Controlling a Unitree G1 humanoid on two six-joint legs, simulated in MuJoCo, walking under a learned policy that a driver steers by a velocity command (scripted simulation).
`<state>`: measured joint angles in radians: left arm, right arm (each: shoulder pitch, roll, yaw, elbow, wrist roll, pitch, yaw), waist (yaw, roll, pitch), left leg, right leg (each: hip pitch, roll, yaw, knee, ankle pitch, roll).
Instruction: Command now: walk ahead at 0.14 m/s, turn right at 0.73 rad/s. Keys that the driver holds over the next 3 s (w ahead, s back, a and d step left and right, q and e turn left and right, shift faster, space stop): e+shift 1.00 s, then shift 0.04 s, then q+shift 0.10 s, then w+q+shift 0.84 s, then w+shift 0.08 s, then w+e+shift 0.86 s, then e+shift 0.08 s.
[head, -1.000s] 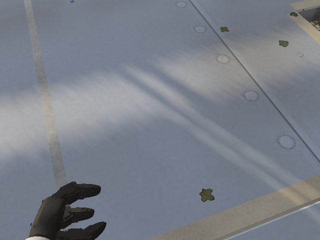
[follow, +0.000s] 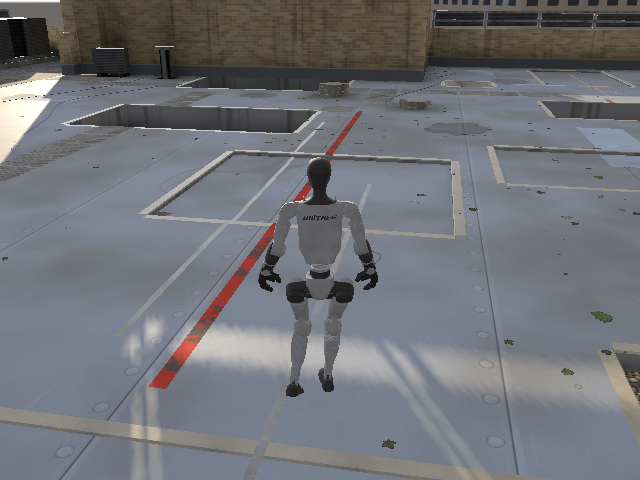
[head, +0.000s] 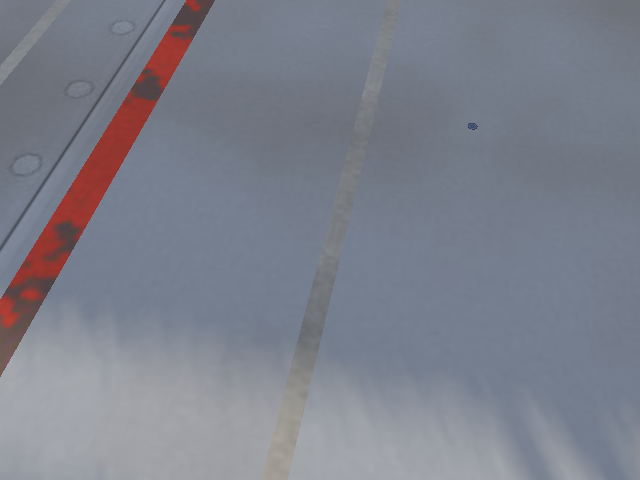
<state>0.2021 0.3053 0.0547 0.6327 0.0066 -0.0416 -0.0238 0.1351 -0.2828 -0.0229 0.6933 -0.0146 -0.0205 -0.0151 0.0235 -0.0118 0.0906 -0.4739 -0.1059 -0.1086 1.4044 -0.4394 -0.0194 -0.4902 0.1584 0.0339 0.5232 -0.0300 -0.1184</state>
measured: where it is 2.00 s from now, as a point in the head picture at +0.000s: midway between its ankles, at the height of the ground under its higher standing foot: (460, 439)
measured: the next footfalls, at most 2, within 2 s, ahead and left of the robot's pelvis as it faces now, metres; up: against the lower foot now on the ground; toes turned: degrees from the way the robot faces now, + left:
left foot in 0.40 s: +0.27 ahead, +0.13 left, +0.00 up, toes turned -34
right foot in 0.90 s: +0.08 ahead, -0.06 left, +0.00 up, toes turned -56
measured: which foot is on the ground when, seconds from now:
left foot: up 0.00-0.38, down 0.40-0.90, up 0.92-1.00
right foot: down 0.00-0.40, up 0.42-0.88, down 0.90-1.00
